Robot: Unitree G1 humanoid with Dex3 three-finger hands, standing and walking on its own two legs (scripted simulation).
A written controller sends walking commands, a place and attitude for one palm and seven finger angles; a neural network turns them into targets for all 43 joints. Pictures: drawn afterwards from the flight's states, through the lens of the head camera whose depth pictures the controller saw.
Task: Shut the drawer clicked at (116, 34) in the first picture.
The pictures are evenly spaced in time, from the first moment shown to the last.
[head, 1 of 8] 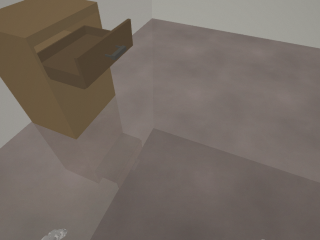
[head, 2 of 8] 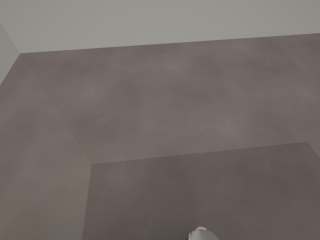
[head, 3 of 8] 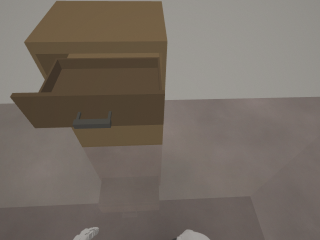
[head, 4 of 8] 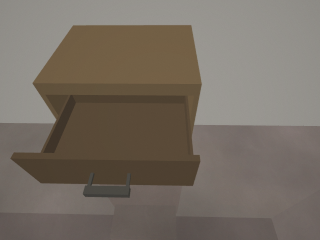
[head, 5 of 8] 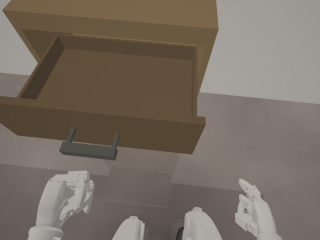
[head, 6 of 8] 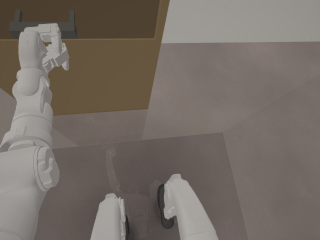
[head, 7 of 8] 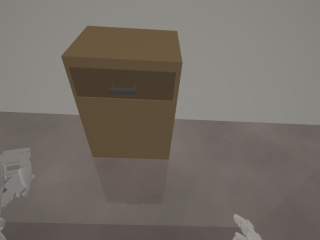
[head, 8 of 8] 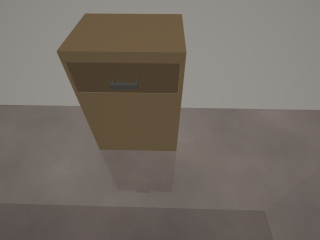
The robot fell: no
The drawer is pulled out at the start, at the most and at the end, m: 0.26 0.26 0.00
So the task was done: yes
